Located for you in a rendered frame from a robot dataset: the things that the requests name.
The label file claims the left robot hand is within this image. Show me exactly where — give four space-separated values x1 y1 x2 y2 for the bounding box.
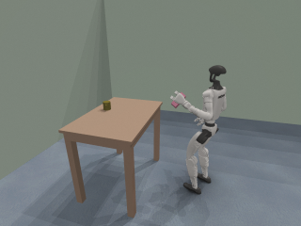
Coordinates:
170 90 185 105

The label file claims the robot left upper arm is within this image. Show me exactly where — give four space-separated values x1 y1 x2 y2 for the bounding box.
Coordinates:
202 89 214 121

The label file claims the right robot hand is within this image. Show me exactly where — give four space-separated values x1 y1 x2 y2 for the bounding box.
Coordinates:
194 118 206 126

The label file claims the sponge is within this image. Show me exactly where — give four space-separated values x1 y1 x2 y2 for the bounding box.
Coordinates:
171 92 186 108

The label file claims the robot left thigh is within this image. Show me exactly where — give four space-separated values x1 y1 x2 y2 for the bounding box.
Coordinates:
186 130 209 165

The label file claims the robot right upper arm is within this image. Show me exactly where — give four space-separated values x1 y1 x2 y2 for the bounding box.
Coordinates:
221 87 227 112

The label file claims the left robot forearm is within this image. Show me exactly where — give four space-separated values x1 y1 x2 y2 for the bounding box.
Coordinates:
182 101 211 120

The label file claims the table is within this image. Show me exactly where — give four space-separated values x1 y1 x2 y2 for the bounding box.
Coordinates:
58 97 163 218

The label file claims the robot torso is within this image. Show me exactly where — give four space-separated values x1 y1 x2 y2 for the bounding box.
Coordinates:
201 87 225 138

